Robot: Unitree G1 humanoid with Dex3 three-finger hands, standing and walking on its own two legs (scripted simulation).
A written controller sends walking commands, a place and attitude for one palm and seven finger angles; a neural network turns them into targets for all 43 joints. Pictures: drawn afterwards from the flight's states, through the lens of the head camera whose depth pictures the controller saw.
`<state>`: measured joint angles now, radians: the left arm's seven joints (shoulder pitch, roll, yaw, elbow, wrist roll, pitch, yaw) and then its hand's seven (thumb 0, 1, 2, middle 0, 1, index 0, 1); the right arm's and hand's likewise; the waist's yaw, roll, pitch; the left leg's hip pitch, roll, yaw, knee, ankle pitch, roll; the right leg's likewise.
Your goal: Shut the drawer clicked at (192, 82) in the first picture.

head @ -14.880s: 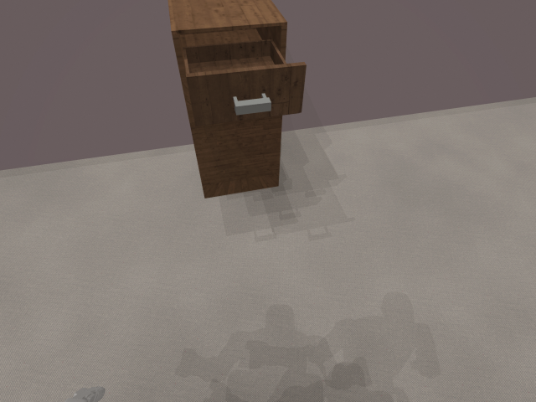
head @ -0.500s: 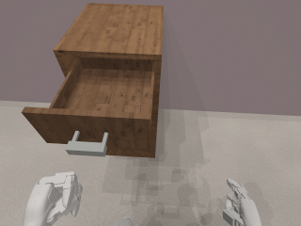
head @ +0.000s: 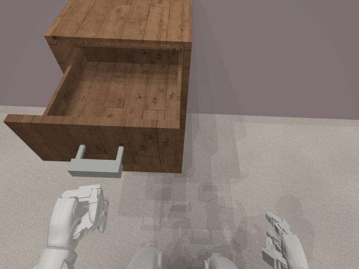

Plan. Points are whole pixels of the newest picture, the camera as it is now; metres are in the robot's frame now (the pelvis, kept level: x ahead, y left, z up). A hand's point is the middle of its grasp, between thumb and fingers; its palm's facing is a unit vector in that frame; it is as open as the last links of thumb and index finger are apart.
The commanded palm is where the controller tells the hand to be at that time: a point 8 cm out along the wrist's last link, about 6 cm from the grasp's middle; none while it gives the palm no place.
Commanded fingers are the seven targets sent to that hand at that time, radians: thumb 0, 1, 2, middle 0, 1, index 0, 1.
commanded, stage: bring the fist close to the handle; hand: left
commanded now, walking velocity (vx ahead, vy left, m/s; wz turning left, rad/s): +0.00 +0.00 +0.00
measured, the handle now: (99, 158) +0.34 +0.20 +0.04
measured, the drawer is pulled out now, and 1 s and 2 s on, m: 0.28 0.27 0.15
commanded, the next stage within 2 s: push the drawer shut in 0.46 s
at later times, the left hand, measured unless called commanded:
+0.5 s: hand (109, 211) +0.23 +0.15 +0.04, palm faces +0.00 -1.00 -0.04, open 3.3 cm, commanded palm +0.21 +0.21 +0.05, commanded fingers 0.00 0.90 0.90 -1.40 -1.60 -1.40 -1.60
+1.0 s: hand (111, 193) +0.26 +0.15 +0.04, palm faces +0.00 -1.00 -0.05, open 3.1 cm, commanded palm +0.26 +0.21 +0.05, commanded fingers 0.00 0.90 0.90 -1.40 -1.60 -1.40 -1.60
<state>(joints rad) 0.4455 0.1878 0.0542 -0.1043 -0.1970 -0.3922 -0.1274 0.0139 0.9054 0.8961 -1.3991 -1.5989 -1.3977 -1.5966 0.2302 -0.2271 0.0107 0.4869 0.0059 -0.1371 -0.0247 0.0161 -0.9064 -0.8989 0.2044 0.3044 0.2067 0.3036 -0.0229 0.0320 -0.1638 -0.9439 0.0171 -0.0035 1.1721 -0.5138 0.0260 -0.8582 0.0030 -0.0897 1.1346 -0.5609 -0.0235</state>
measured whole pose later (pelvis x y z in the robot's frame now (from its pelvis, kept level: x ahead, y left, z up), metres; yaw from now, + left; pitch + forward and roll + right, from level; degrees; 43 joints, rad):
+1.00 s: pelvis +0.00 -0.01 +0.00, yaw +0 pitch +18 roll -2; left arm 0.24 0.22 0.08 0.06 -0.20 -0.39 -0.12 -0.01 0.86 0.92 -1.40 -1.60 -1.40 -1.60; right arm 0.23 -0.25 0.01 0.51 0.01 -0.09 -0.03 0.01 -0.91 -0.90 0.20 0.30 0.21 0.30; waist -0.03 0.03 -0.16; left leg -0.98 0.02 -0.02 1.19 -0.51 0.01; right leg -0.90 0.01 -0.10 1.16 -0.57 -0.04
